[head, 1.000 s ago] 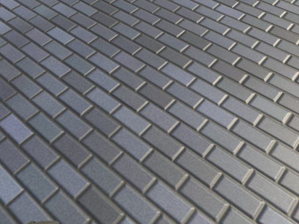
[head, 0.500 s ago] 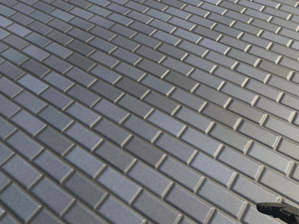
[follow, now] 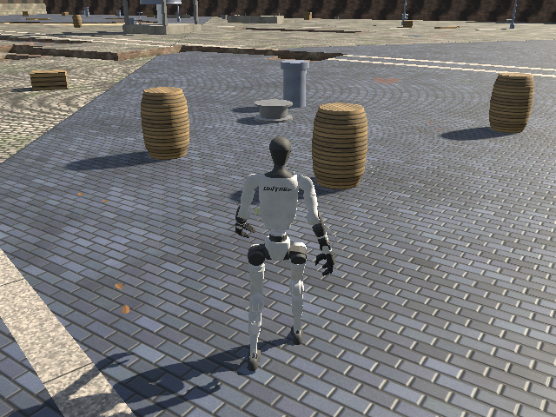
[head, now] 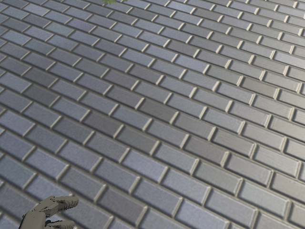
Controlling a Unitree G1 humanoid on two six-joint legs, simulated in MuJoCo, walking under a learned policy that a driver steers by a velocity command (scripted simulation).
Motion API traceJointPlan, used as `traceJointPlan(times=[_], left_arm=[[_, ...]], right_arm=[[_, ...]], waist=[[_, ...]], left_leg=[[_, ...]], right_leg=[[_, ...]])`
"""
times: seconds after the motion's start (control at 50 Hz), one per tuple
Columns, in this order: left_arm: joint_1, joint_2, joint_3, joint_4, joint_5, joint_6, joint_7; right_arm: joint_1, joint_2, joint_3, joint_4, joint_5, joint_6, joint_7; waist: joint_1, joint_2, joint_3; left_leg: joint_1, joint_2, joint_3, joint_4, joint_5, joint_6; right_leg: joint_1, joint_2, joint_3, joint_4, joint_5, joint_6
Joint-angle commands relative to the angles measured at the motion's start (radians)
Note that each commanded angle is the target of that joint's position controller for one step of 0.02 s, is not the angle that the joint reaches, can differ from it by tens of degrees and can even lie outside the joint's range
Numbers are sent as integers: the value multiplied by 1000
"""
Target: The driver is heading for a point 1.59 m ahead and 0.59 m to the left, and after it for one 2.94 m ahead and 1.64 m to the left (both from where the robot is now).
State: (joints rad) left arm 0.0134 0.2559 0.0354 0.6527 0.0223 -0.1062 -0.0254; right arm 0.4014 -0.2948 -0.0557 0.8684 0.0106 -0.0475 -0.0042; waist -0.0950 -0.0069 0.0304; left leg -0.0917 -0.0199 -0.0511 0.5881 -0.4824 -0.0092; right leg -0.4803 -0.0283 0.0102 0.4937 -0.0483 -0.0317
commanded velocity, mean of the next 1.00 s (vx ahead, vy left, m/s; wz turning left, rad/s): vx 0.08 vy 0.00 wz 0.48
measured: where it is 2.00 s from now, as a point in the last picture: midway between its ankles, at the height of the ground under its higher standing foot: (89, 225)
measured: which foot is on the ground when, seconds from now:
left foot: up 0.00-0.40, down 0.42-0.88, up 0.90-1.00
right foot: down 0.00-0.42, up 0.44-0.86, down 0.88-1.00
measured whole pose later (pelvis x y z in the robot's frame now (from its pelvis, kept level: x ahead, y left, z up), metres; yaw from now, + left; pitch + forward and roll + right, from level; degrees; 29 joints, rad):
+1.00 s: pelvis +0.12 +0.00 +0.02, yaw +31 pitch +1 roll +0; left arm 0.19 0.27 0.06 0.79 0.01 -0.02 0.01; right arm 0.18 -0.33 -0.08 0.64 0.00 0.04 -0.02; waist 0.02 0.04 0.01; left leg -0.46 -0.09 -0.13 0.95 -0.44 -0.03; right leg -0.24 0.01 0.03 0.46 -0.25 -0.02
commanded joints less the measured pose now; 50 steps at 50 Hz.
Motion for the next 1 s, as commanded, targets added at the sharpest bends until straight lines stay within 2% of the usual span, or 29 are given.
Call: traceJointPlan(times=[0.02, 0.04, 0.08, 0.12, 0.16, 0.22, 0.32, 0.36, 0.4, 0.42, 0.44, 0.46, 0.48, 0.5, 0.52, 0.54, 0.58, 0.62, 0.68, 0.8, 0.84, 0.86, 0.88, 0.9, 0.92, 0.94, 0.96, 0.98, 1.0], left_arm=[[349, 230, 75, -9, 5, 28, 18], [302, 180, 62, -12, -5, 39, 24], [188, 118, 41, 0, -17, 50, 30], [111, 122, 44, 9, 2, 45, 27], [65, 146, 56, 16, 8, 38, 30], [48, 162, 64, 31, -2, 41, 44], [64, 203, 78, 63, -23, 71, 47], [71, 220, 84, 75, -36, 81, 43], [77, 213, 84, 90, -52, 91, 42], [135, 184, 78, 117, -46, 95, 39], [158, 133, 64, 107, -8, 96, 34], [99, 124, 56, 53, 8, 96, 41], [33, 165, 68, 51, -3, 98, 45], [28, 160, 69, 46, -25, 101, 48], [51, 154, 71, 67, -24, 105, 57], [55, 173, 77, 70, -14, 108, 64], [78, 164, 78, 76, -15, 106, 63], [78, 141, 71, 77, -23, 104, 61], [52, 121, 61, 70, -23, 103, 55], [80, 141, 65, 70, -32, 91, 31], [126, 130, 64, 81, -28, 83, 20], [144, 140, 66, 85, -19, 80, 17], [158, 199, 76, 76, 0, 81, 22], [127, 265, 86, 80, 16, 88, 26], [118, 205, 73, 60, 25, 80, 29], [112, 193, 68, 57, 11, 77, 33], [113, 191, 68, 66, -11, 75, 38], [123, 176, 62, 76, -31, 72, 42], [148, 166, 56, 87, -33, 70, 46]], right_arm=[[121, -93, -3, -84, 9, -24, -4], [17, -147, -24, -101, 30, -15, -7], [-61, -129, -31, -115, 13, 20, -21], [-28, -85, -31, -123, 11, 65, -26], [-34, -65, -31, -145, 5, 84, -31], [-91, -59, -31, -180, -1, 91, -18], [-199, -87, -41, -243, -1, 105, 12], [-218, -96, -49, -264, -1, 112, 21], [-191, -100, -57, -261, -4, 111, 24], [-156, -136, -72, -254, -9, 108, 14], [-114, -255, -103, -263, -12, 103, -7], [-125, -302, -103, -291, -35, 90, -6], [-102, -250, -91, -286, -38, 67, 5], [-131, -232, -83, -281, -31, 50, 5], [-183, -207, -78, -287, -15, 44, 0], [-226, -183, -69, -296, -1, 48, -6], [-249, -174, -61, -309, -9, 55, -17], [-241, -179, -65, -314, -8, 58, -24], [-234, -194, -72, -317, -3, 67, -32], [-254, -185, -69, -327, -4, 81, -20], [-274, -167, -59, -328, 3, 88, -22], [-255, -150, -53, -321, 5, 89, -24], [-220, -106, -39, -319, -9, 86, -24], [-201, -96, -37, -343, -7, 77, -23], [-220, -162, -54, -331, -21, 69, -27], [-224, -198, -69, -317, -7, 67, -25], [-216, -179, -68, -300, -8, 69, -23], [-213, -152, -60, -292, -13, 69, -21], [-219, -125, -52, -284, -10, 65, -17]], waist=[[174, -235, -531], [180, -157, -395], [129, -86, -204], [67, -130, -129], [46, -132, -108], [55, -109, -126], [91, -103, -104], [92, -105, -94], [72, -87, -96], [69, -28, -104], [88, 227, -123], [68, 353, -133], [17, 201, -181], [45, 162, -164], [73, 108, -153], [88, 111, -142], [112, 131, -162], [107, 129, -169], [89, 139, -164], [79, 180, -148], [110, 172, -150], [115, 147, -146], [93, 9, -152], [42, -235, -96], [90, -215, -108], [95, -161, -84], [90, -143, -64], [100, -164, -32], [110, -159, -11]], left_leg=[[-536, -19, -98, 683, -238, -32], [-616, 26, -72, 723, -175, -40], [-605, 86, -23, 656, -63, -60], [-453, 99, 3, 597, 5, -72], [-419, 104, 19, 520, 70, -74], [-377, 119, 26, 370, 208, -54], [-330, 107, 67, 196, 223, -18], [-312, 95, 88, 116, 193, 5], [-213, 55, 123, -46, 283, 43], [-121, 49, 84, -132, 417, 76], [36, 246, -188, -183, 818, 156], [88, 419, -465, -219, 892, 362], [71, 389, -428, -232, 850, 377], [54, 339, -344, -227, 804, 327], [34, 293, -292, -222, 734, 274], [5, 277, -274, -226, 709, 250], [-43, 241, -248, -230, 734, 244], [-32, 226, -248, -228, 706, 242], [-50, 214, -283, -224, 596, 242], [-95, 200, -389, -202, 494, 229], [-120, 169, -382, -156, 496, 192], [-160, 136, -363, -128, 427, 152], [-252, 58, -279, 2, 248, 90], [-401, -97, -107, 130, -35, 33], [-409, -51, -115, 332, -130, -8], [-451, -42, -118, 435, -72, -13], [-497, -32, -108, 466, -13, -23], [-557, -22, -110, 470, 40, -33], [-579, -14, -98, 462, 77, -39]], right_leg=[[870, -454, 514, 29, 673, -301], [767, -397, 387, -9, 569, -266], [506, -310, 227, -87, 449, -213], [271, -272, 120, -182, 367, -201], [204, -280, 57, -233, 328, -215], [217, -284, -18, -250, 271, -209], [275, -310, -64, -230, 112, -183], [317, -324, -63, -185, 86, -159], [314, -293, -100, -86, 36, -99], [274, -245, -139, 15, -37, -38], [82, -128, -239, 306, -274, 56], [-176, 20, -152, 555, -643, 119], [-193, 11, -4, 687, -632, 106], [-207, -3, 27, 706, -552, 87], [-208, -18, 43, 675, -477, 80], [-195, -23, 52, 641, -426, 80], [-120, 4, 45, 622, -360, 89], [-101, 20, 48, 517, -327, 99], [-43, 36, 62, 368, -307, 110], [92, 56, 60, 164, -309, 89], [201, 55, 33, -16, -191, 63], [279, 22, 47, -107, -91, 39], [363, -142, 200, -160, -15, -18], [342, -297, 401, -195, 126, -173], [292, -367, 490, -237, -12, -267], [299, -320, 450, -258, -216, -247], [324, -262, 408, -274, -414, -199], [362, -236, 394, -291, -496, -172], [381, -223, 373, -304, -495, -162]])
